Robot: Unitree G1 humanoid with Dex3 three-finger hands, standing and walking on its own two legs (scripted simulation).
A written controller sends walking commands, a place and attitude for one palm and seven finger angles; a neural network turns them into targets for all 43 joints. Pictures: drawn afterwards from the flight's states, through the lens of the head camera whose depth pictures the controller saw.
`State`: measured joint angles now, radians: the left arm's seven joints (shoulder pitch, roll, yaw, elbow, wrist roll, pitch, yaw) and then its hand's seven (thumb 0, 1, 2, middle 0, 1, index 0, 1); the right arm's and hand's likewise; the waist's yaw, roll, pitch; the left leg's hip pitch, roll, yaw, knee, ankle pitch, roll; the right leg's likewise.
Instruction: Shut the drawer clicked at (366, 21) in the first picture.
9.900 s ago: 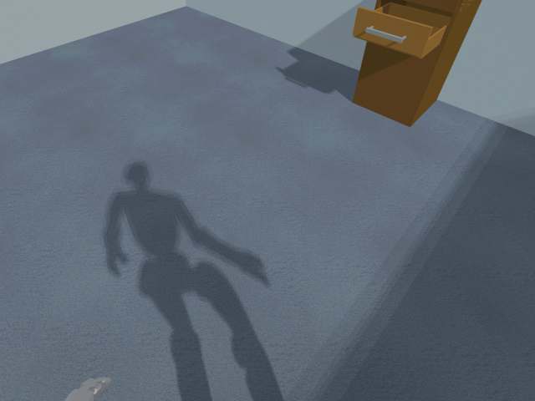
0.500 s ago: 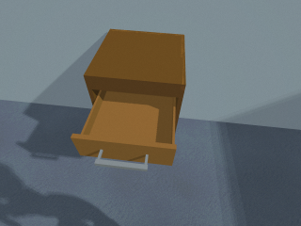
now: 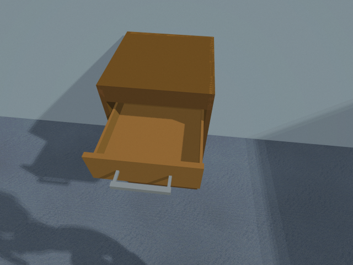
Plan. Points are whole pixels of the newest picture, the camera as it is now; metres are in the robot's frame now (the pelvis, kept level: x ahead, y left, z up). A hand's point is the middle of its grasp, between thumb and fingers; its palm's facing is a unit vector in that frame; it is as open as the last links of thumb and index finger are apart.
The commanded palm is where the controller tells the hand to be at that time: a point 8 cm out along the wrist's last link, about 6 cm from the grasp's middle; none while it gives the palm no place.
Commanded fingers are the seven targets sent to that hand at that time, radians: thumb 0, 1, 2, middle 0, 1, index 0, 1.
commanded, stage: come to a stop and stand still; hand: left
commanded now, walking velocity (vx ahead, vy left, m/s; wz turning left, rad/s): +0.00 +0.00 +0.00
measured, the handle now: (141, 182) +0.39 +0.13 -0.16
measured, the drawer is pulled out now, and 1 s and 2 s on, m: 0.26 0.26 0.26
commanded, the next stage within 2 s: look again from close up in 0.76 s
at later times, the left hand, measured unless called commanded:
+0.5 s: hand out of the picture -0.04 +0.17 -0.17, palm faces +0.01 -0.99 -0.16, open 7.4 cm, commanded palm none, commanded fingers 0.00 0.90 0.90 -0.20 -0.30 -0.20 -0.30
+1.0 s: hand out of the picture -0.02 +0.15 -0.17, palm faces +0.02 -0.99 -0.14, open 7.4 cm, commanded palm none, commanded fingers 0.00 0.90 0.90 -0.20 -0.30 -0.20 -0.30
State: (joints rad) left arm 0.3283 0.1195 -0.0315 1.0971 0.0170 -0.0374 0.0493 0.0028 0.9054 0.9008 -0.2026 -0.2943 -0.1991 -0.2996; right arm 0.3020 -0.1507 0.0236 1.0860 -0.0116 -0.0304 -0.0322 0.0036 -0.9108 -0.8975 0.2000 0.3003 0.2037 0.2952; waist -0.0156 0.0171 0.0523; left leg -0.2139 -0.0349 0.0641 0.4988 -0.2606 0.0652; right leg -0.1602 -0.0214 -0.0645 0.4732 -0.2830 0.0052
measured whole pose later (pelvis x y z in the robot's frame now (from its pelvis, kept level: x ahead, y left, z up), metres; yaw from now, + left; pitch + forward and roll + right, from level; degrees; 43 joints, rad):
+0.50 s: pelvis -0.02 +0.01 +0.00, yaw +0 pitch -2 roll +0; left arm 0.36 0.14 -0.02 1.07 0.02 -0.01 0.03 0.00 0.91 0.90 -0.20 -0.29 -0.20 -0.30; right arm 0.32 -0.15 0.02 1.08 -0.01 -0.01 -0.01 0.00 -0.91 -0.90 0.20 0.30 0.20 0.30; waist 0.00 0.00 0.03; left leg -0.21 -0.05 0.07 0.43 -0.20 0.08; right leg -0.17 -0.04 -0.06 0.45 -0.25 0.01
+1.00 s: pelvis +0.00 +0.01 +0.00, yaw +0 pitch -2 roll +0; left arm 0.34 0.11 -0.02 1.10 0.02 -0.01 0.04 0.00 0.91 0.90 -0.20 -0.29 -0.20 -0.30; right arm 0.31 -0.13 0.03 1.13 -0.01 -0.02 -0.02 0.00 -0.91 -0.90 0.20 0.30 0.20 0.30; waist 0.00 -0.01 0.03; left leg -0.17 -0.05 0.07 0.41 -0.21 0.08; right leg -0.13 -0.04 -0.06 0.42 -0.25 0.02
